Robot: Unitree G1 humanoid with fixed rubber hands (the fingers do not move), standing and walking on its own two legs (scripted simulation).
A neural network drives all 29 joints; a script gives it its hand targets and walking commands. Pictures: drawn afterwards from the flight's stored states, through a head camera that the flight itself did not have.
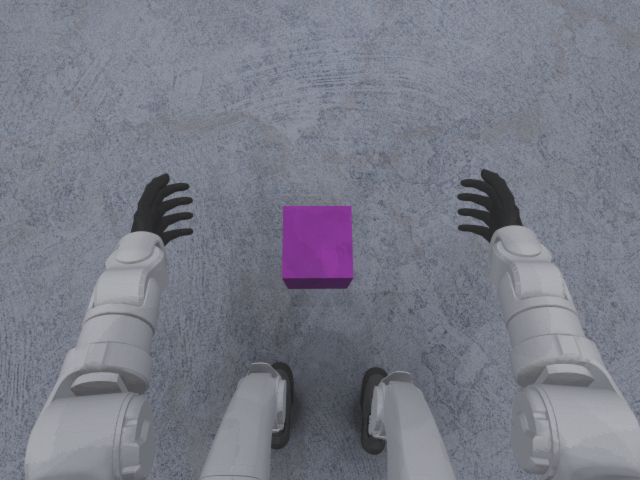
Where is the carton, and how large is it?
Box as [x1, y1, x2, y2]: [282, 206, 352, 288]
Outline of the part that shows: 283,206 282,278 287,287 346,288 352,278 350,206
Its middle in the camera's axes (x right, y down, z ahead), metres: -0.01 +0.01 +1.00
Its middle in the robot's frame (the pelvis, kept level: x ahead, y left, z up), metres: +0.50 +0.04 -0.59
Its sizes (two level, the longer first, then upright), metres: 0.174 0.163 0.194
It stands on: the floor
